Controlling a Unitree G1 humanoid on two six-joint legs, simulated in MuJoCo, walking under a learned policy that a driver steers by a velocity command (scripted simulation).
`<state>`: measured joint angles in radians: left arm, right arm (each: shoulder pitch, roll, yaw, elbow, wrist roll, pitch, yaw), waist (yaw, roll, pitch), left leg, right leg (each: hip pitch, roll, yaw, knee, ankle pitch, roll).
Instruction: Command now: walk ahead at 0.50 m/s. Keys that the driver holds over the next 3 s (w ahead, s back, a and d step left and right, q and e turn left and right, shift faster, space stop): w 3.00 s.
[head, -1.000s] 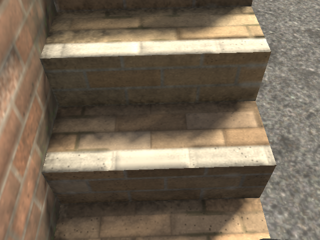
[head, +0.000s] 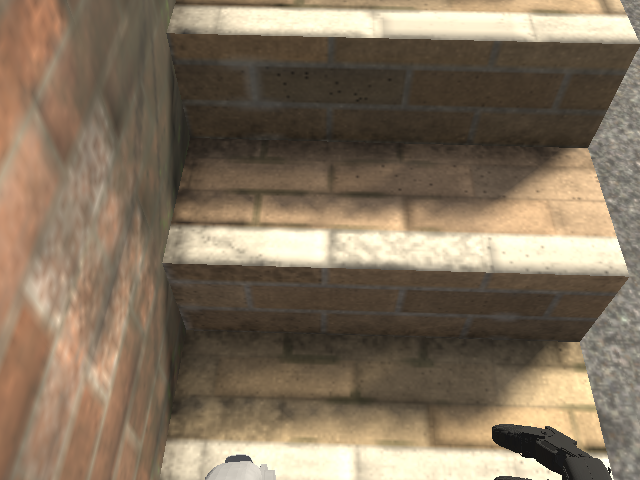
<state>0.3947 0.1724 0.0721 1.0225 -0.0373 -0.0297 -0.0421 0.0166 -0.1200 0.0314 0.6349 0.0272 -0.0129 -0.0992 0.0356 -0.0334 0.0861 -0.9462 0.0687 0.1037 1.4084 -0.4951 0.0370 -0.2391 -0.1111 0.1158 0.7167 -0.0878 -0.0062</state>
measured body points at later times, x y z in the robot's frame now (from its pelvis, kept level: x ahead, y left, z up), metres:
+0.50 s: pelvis +0.16 -0.08 +0.15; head +0.13 -0.08 +0.60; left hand +0.28 +0.14 +0.04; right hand +0.26 -0.35 +0.04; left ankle +0.13 +0.11 -0.58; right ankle +0.18 -0.24 -0.55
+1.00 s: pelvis +0.31 -0.07 +0.24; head +0.35 -0.06 +0.69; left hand +0.39 +0.19 +0.11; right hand +0.55 -0.27 +0.16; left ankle +0.42 +0.01 -0.39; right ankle +0.21 -0.28 -0.38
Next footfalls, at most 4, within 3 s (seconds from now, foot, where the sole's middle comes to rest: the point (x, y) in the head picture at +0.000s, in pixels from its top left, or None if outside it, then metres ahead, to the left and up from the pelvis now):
0.52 right None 0.21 -0.25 -0.62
0.94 left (343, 394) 0.46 0.01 -0.42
1.58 right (535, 234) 0.63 -0.26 -0.23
2.18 left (305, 201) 0.68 0.08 -0.23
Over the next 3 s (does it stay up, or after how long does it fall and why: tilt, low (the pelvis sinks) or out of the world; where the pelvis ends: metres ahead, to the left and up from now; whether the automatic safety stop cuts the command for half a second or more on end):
stays up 0.93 -0.06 0.74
